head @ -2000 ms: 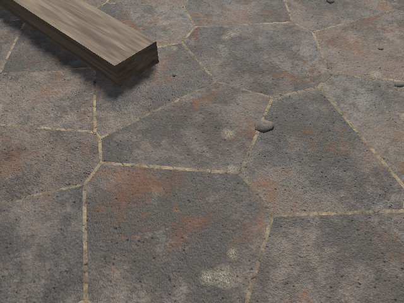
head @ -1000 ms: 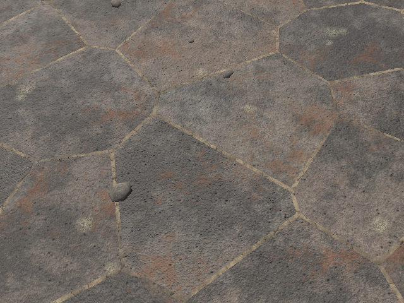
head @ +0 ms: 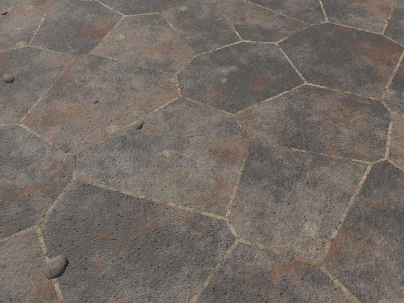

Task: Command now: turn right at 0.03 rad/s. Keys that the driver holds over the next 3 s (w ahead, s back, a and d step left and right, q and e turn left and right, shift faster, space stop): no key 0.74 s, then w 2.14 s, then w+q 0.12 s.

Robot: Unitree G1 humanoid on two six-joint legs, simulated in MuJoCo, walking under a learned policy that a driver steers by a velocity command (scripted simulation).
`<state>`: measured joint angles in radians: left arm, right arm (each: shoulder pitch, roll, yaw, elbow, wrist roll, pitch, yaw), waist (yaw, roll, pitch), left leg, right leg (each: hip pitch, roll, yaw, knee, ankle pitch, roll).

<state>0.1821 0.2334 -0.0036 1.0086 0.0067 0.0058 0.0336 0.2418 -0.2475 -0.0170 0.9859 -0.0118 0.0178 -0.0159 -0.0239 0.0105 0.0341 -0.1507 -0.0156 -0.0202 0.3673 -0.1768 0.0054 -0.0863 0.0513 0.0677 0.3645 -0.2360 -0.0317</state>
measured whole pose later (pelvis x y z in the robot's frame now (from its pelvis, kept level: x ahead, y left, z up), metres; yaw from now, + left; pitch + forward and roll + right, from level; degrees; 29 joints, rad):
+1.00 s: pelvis +0.05 +0.02 -0.01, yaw +0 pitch +0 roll -1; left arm 0.42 0.19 0.03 1.15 0.02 -0.01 0.03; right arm 0.31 -0.18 -0.01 1.08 -0.03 -0.03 0.00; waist 0.02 -0.02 -0.02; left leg -0.26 -0.02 0.05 0.59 -0.39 0.08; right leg -0.09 0.04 0.08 0.45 -0.36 -0.05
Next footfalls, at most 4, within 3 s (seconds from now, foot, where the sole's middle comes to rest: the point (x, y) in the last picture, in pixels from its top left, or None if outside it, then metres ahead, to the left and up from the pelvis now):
1.46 right None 0.44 -0.02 -0.78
2.00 left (172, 244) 0.75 0.14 -0.78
2.56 right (214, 177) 1.06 -0.03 -0.78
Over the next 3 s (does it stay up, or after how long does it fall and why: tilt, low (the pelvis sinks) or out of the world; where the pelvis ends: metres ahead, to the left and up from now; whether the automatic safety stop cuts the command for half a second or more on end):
stays up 1.12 0.03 0.00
